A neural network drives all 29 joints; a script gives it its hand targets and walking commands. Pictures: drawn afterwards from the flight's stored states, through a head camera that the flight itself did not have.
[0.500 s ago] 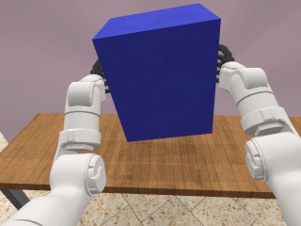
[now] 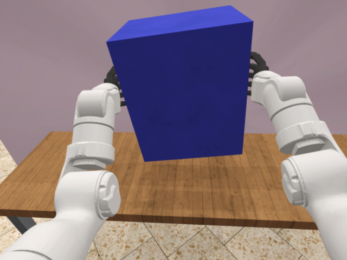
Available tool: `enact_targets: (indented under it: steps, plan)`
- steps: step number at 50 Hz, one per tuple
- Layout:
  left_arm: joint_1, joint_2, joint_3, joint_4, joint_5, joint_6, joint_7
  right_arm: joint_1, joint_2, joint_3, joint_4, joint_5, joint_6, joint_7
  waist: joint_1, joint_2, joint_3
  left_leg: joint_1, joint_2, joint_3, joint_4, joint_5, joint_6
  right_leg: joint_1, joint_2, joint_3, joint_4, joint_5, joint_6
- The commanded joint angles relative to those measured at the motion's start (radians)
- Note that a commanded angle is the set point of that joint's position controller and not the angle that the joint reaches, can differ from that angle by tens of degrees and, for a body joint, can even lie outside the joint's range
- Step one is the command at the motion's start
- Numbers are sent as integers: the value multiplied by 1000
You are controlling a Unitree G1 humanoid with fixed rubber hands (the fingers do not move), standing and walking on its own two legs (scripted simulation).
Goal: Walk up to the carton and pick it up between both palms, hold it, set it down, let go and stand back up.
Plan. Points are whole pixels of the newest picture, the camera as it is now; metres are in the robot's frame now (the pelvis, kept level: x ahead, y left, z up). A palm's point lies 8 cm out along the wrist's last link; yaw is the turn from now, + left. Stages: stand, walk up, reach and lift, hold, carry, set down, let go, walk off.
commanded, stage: hold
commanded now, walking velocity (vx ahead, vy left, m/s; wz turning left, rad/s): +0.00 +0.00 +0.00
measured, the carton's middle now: (185, 87) +0.40 -0.01 +0.28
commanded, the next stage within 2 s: none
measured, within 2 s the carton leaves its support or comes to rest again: neither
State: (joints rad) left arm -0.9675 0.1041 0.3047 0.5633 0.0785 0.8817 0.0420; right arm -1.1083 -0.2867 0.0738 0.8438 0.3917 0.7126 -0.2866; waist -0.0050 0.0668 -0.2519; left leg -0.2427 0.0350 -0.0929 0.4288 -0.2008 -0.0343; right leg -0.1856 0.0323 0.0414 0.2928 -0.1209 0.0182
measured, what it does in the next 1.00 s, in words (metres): stands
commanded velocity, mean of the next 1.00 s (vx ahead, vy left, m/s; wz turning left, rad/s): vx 0.00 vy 0.00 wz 0.00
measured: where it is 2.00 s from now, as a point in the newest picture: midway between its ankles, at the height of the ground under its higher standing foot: outside the picture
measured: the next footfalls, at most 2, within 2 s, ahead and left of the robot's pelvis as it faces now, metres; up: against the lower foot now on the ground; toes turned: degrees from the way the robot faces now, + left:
none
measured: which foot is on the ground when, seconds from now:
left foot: down 0.00-1.00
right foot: down 0.00-1.00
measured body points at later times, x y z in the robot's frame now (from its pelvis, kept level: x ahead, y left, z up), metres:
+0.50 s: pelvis +0.00 +0.00 +0.00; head -0.09 +0.00 +0.44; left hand +0.38 +0.15 +0.27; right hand +0.39 -0.17 +0.30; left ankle +0.02 +0.14 -0.75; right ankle +0.02 -0.13 -0.75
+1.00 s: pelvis +0.00 +0.00 +0.00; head -0.09 -0.01 +0.44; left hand +0.38 +0.16 +0.28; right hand +0.39 -0.17 +0.29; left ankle +0.02 +0.14 -0.75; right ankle +0.02 -0.13 -0.75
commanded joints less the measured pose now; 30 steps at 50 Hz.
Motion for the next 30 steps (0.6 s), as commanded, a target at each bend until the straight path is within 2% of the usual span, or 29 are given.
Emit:
enact_targets:
  steps: [1, 10, 18, 30]
  plan:
    - [-1005, -625, -367, -284, -200, -134, -138, -1036, 853, 128, -487, 241, -63, 175, -18, -71, -426, 54, -91, 56, -54, 189, -4, 257, 83, 11, -1, 183, 20]
    - [-1012, -649, -391, -329, -211, -128, -134, -1019, 819, 121, -485, 254, -59, 183, -34, -25, -444, 82, -82, 50, -46, 248, -27, 253, 91, 9, 5, 191, 4]
    - [-1005, -654, -399, -377, -210, -118, -125, -997, 807, 131, -495, 270, -55, 195, -30, -7, -458, 99, -80, 48, -44, 284, -37, 251, 96, 6, 11, 201, -2]
    - [-988, -622, -376, -344, -191, -111, -127, -1009, 831, 138, -495, 264, -49, 193, -10, -60, -430, 82, -86, 54, -49, 235, -13, 245, 93, 12, 2, 190, 12]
